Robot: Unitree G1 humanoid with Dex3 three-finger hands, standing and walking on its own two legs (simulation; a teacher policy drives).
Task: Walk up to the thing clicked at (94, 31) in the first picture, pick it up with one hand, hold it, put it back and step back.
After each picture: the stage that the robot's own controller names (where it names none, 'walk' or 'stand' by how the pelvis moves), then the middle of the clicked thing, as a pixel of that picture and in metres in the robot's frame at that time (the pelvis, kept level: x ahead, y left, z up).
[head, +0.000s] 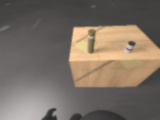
stand; (91, 42) +0.71 +0.06 +0.02
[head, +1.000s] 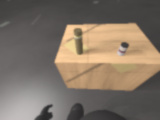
walk; (78, 42) +0.63 +0.18 +0.05
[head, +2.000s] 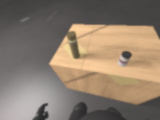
stand; (74, 46) +0.55 +0.21 +0.06
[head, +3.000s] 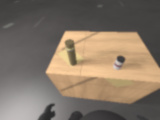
stand; (71, 53) +0.52 +0.21 +0.03
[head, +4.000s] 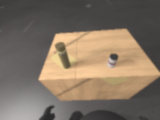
stand; (63, 57) +0.48 +0.26 +0.04
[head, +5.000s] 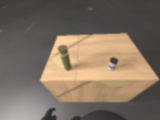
stand; (65, 59) +0.48 +0.26 +0.02
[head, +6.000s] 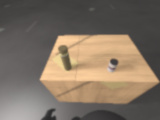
stand; (65, 59) +0.48 +0.26 +0.02
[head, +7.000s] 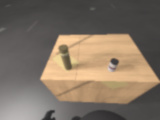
stand; (66, 58) +0.48 +0.26 +0.02
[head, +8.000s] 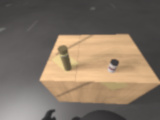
stand; (65, 59) +0.47 +0.26 +0.02
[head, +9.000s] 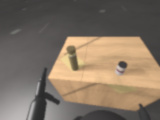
rise first; (73, 59) +0.48 +0.23 +0.02
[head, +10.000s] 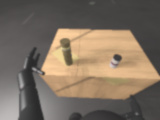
go down; (67, 53) +0.51 +0.21 +0.04
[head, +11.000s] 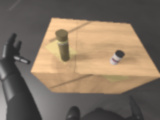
go down; (63, 48) +0.49 +0.21 +0.07
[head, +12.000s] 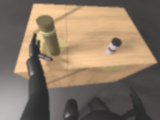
close in; (51, 40) +0.50 +0.23 +0.10
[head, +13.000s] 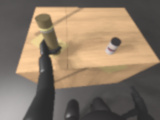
close; (50, 38) +0.52 +0.23 +0.11
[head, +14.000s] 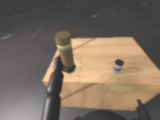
lift; (67, 55) +0.34 +0.17 +0.23
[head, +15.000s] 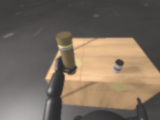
hold; (68, 56) +0.33 +0.17 +0.23
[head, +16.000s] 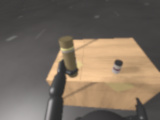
hold; (70, 59) +0.34 +0.16 +0.20
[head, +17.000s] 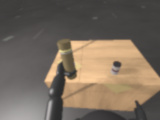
hold; (68, 61) +0.34 +0.17 +0.19
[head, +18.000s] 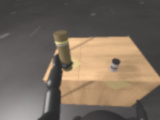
crouch; (64, 53) +0.38 +0.19 +0.21
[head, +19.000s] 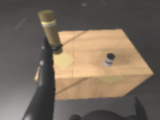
lower; (53, 35) +0.49 +0.24 +0.24
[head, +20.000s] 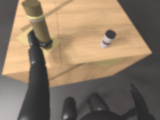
lower; (41, 29) +0.56 +0.24 +0.13
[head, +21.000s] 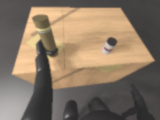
lower; (48, 39) +0.52 +0.23 +0.11
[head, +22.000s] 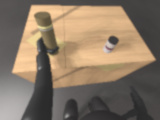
lower; (49, 37) +0.52 +0.23 +0.11
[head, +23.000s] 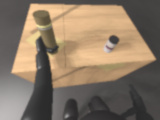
lower; (48, 36) +0.52 +0.23 +0.11
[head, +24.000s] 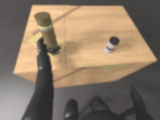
open; (49, 37) +0.52 +0.23 +0.11
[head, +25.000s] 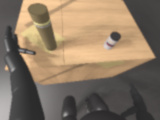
rise; (46, 32) +0.52 +0.23 +0.12
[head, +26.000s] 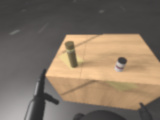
sink last; (72, 55) +0.50 +0.23 +0.06
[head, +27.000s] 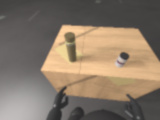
stand; (71, 49) +0.51 +0.21 +0.08
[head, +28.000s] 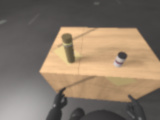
stand; (69, 50) +0.50 +0.22 +0.08
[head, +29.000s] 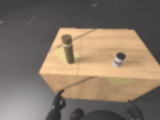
stand; (68, 51) +0.50 +0.21 +0.08
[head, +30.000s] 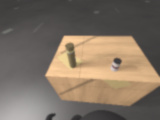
stand; (71, 56) +0.52 +0.22 +0.02
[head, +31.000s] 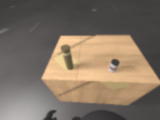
stand; (68, 58) +0.49 +0.24 +0.02
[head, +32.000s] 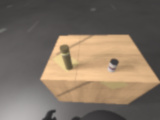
stand; (67, 58) +0.49 +0.25 +0.02
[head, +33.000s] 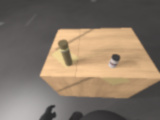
walk; (66, 54) +0.49 +0.25 +0.02
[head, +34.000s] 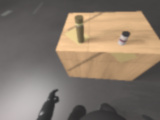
walk; (80, 30) +0.72 +0.16 +0.04
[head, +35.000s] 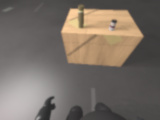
walk; (81, 17) +1.06 +0.20 +0.04
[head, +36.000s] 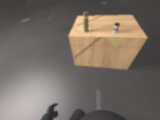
stand; (86, 22) +1.12 +0.17 +0.03
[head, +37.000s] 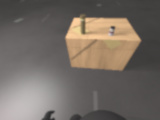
stand; (82, 25) +1.11 +0.19 +0.02
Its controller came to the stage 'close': yes
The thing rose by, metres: 0.20
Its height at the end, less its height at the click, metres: +0.00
